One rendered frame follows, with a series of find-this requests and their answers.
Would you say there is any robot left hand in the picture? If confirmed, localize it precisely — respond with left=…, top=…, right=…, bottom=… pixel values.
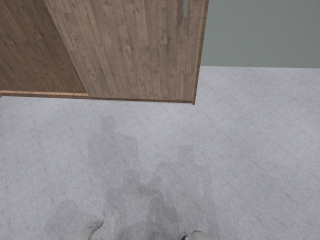
left=74, top=219, right=104, bottom=240

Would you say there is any right robot shin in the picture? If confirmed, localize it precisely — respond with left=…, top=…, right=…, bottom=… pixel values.
left=189, top=229, right=202, bottom=235

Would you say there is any wardrobe door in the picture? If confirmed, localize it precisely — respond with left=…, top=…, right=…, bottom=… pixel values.
left=0, top=0, right=87, bottom=93
left=44, top=0, right=205, bottom=101

